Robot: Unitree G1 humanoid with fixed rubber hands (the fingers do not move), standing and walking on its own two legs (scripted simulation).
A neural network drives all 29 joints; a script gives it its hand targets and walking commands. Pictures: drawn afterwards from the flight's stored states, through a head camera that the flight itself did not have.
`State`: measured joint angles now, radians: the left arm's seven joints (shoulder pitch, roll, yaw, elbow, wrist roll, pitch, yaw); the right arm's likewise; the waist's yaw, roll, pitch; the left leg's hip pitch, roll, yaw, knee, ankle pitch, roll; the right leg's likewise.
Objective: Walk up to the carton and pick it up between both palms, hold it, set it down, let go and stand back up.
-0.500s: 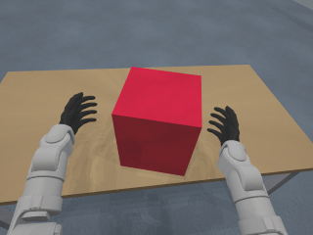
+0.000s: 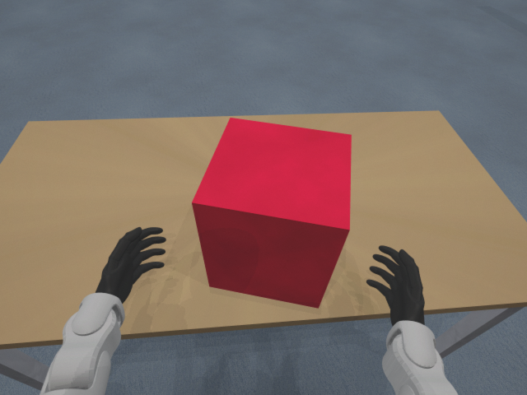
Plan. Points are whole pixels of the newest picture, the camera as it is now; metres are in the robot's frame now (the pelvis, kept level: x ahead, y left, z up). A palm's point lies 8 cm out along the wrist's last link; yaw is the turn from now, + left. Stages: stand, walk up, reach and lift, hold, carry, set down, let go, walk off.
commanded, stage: set down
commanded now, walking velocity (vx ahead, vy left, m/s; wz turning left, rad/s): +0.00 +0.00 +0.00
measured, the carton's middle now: (275, 215) +0.40 +0.02 +0.02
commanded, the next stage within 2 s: let go in 1.62 s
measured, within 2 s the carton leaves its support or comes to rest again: neither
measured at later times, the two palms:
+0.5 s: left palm (109, 334) +0.19 +0.25 +0.00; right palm (399, 356) +0.18 -0.15 +0.00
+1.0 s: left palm (125, 351) +0.17 +0.23 -0.03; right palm (418, 368) +0.17 -0.19 -0.03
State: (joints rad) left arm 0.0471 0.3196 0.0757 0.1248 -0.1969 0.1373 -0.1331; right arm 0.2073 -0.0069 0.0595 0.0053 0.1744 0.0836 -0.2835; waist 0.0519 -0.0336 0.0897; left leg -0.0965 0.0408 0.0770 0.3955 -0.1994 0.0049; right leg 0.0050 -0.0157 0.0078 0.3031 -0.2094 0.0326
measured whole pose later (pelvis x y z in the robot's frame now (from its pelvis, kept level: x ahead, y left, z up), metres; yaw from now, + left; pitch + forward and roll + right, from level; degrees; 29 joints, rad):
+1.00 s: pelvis +0.01 -0.01 +0.00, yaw -1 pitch -7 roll +0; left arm 0.29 0.29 -0.01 0.29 -0.14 -0.04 -0.10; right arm 0.36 -0.06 0.04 0.31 0.07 -0.17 -0.14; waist 0.06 -0.02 0.08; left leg -0.04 0.03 0.08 0.37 -0.21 0.00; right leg 0.03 -0.02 0.02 0.33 -0.24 0.02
